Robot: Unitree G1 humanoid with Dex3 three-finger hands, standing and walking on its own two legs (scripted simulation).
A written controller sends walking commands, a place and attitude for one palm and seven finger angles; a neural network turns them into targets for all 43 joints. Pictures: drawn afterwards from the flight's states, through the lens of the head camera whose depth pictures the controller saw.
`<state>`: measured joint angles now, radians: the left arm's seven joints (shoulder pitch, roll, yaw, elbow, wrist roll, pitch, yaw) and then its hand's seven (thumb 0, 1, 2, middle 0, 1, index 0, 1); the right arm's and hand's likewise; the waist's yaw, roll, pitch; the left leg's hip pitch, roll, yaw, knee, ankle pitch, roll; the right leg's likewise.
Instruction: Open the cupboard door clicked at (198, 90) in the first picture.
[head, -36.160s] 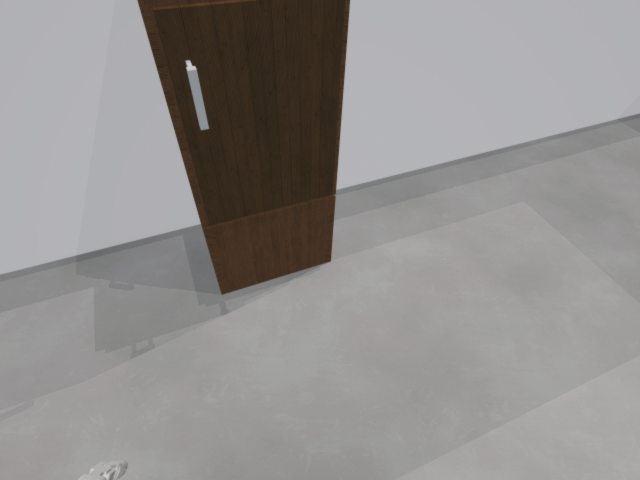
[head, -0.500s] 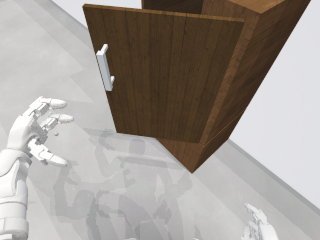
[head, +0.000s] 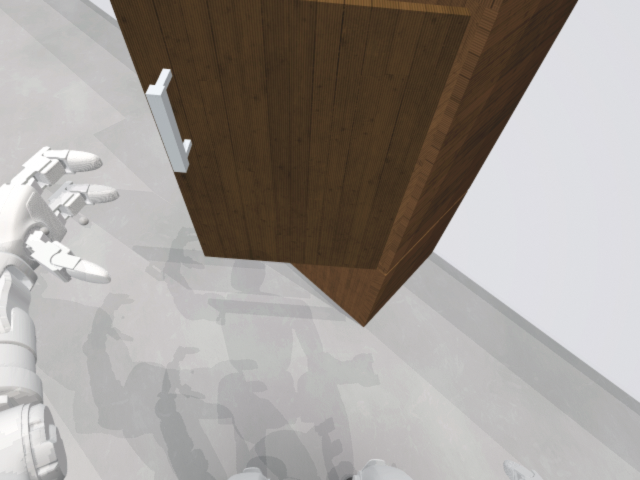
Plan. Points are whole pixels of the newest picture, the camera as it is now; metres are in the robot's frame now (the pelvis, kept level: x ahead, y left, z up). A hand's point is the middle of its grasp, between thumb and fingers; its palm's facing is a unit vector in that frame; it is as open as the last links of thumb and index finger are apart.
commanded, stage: move the hooked fingers beside the handle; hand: left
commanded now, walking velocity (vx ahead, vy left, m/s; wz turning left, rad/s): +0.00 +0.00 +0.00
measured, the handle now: (173, 123) +0.57 +0.22 +0.08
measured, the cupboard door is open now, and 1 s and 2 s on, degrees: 40 40 40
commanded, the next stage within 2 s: slide the fingers in behind the handle in 1.88 s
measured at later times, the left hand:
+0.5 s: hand (106, 170) +0.47 +0.28 +0.09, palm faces -0.06 -1.00 +0.00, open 14.0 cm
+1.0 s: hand (113, 138) +0.53 +0.29 +0.09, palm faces -0.07 -1.00 +0.00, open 14.0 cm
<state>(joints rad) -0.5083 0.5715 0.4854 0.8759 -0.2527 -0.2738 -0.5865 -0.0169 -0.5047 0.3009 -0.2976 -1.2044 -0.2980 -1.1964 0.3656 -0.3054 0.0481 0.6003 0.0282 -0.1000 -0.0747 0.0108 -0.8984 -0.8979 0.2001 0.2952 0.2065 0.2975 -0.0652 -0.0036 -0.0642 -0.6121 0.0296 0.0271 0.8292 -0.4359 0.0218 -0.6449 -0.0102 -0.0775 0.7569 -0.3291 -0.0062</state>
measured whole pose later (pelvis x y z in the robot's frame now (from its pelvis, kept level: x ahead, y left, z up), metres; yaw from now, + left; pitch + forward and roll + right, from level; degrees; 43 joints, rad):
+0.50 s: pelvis +0.00 +0.01 -0.01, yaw -1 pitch +18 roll -3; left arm -0.83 0.72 0.51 1.16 -0.16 -0.31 -0.58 -0.02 -0.50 0.30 -0.30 -1.20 -0.30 -1.20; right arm 0.40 -0.30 0.06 0.59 0.01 0.01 -0.05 0.01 -0.90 -0.90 0.20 0.30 0.21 0.30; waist -0.14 -0.01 -0.07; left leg -0.77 0.04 0.03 0.91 -0.46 0.03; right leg -0.79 0.00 -0.07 0.81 -0.33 0.00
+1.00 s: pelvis +0.00 +0.02 -0.02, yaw -2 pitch +23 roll -5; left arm -1.04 0.88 0.52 1.30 -0.09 -0.26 -0.58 -0.02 -0.50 0.30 -0.30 -1.20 -0.30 -1.20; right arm 0.44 -0.31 0.09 0.57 0.00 0.09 -0.04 0.00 -0.90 -0.90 0.20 0.30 0.21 0.30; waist -0.22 0.00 -0.07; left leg -0.89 0.06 0.02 0.97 -0.48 0.04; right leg -0.90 0.01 -0.08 0.83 -0.33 0.01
